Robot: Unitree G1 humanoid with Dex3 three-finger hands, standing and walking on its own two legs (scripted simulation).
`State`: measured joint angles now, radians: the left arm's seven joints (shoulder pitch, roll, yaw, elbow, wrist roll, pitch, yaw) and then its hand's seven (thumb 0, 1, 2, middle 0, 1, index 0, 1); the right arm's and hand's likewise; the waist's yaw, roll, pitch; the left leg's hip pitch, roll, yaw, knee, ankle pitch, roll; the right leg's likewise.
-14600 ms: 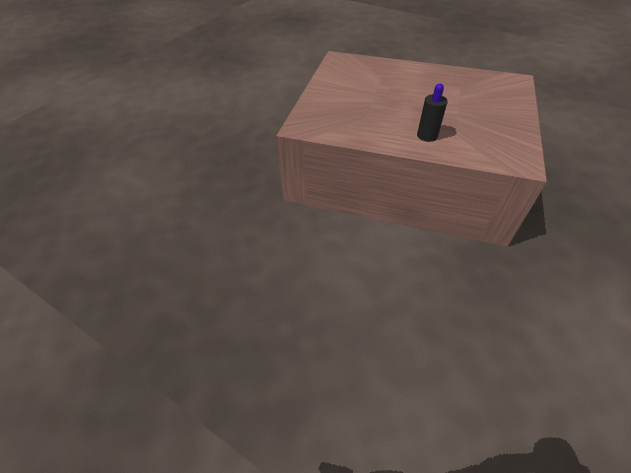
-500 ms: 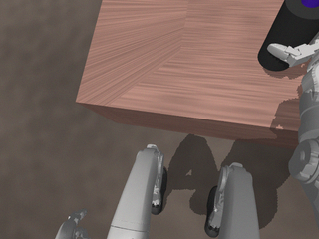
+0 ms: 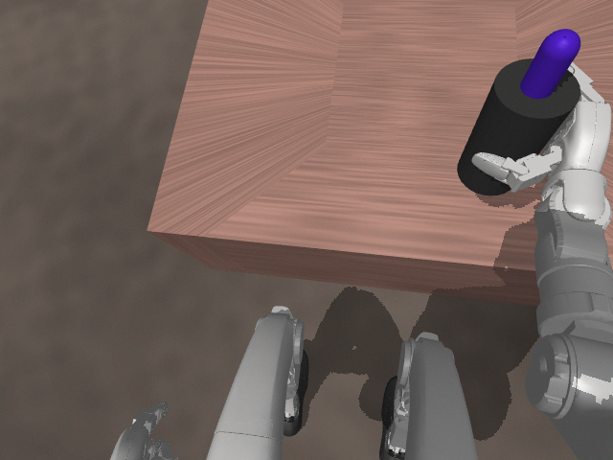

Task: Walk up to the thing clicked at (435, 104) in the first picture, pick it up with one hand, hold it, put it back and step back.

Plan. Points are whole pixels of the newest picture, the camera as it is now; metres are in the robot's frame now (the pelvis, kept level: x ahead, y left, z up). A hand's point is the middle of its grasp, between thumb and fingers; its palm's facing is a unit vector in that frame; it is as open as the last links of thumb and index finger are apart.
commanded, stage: lift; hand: right
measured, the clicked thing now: (518, 118) +0.50 -0.16 +0.04
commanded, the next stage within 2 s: hold in 1.36 s
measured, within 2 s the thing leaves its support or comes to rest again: neither
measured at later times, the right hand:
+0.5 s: hand (580, 149) +0.42 -0.17 +0.12, palm faces +0.11 +0.99 -0.05, open 11.4 cm
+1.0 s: hand out of the picture +0.39 -0.17 +0.17, palm faces +0.12 +0.99 -0.04, open 11.4 cm
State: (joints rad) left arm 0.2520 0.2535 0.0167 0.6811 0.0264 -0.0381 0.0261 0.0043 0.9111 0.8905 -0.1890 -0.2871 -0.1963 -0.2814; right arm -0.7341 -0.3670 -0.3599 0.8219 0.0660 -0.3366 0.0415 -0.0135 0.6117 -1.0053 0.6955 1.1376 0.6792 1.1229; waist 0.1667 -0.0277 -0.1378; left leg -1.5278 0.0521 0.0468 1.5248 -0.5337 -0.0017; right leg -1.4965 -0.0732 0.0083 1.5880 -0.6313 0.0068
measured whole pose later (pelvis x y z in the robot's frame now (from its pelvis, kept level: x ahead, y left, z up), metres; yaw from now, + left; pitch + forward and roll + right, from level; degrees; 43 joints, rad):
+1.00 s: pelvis +0.04 +0.00 +0.14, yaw -1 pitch +12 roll +1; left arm 0.24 0.21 0.02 0.74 0.02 -0.12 0.07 0.01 0.90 0.89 -0.19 -0.29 -0.19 -0.29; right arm -0.21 -0.20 -0.16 0.52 0.14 -0.38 0.02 -0.01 0.61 -1.01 0.70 1.13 0.68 1.12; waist 0.06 -0.01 -0.06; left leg -0.73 0.03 0.06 0.92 -0.39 -0.01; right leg -0.71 -0.07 -0.02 0.97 -0.47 0.02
